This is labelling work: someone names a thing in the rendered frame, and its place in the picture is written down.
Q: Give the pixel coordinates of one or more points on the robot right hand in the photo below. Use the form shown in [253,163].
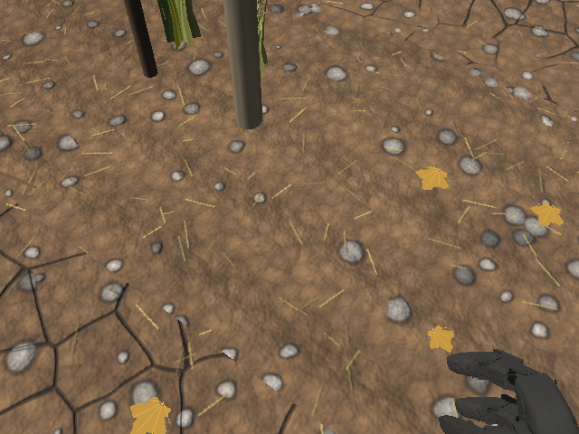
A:
[539,407]

